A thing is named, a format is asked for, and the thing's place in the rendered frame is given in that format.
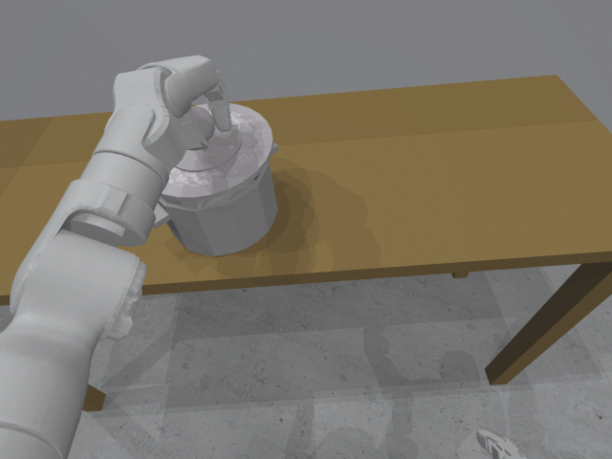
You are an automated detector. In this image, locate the right robot hand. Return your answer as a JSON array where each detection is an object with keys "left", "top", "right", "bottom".
[{"left": 476, "top": 429, "right": 527, "bottom": 459}]

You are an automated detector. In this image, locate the lid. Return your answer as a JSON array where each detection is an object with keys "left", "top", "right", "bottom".
[{"left": 161, "top": 103, "right": 273, "bottom": 202}]

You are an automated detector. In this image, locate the knob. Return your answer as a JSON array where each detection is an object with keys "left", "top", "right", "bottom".
[{"left": 190, "top": 106, "right": 215, "bottom": 141}]

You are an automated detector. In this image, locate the robot left forearm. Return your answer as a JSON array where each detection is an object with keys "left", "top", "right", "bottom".
[{"left": 10, "top": 62, "right": 192, "bottom": 317}]

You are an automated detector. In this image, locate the left robot hand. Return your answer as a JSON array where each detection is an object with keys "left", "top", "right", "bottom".
[{"left": 160, "top": 55, "right": 231, "bottom": 150}]

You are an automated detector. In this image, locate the left robot upper arm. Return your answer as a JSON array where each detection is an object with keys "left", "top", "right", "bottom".
[{"left": 0, "top": 229, "right": 147, "bottom": 459}]

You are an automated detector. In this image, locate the table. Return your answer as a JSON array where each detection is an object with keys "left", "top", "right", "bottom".
[{"left": 0, "top": 75, "right": 612, "bottom": 412}]

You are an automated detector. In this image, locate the pot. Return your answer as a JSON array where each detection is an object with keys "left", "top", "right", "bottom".
[{"left": 153, "top": 143, "right": 279, "bottom": 256}]

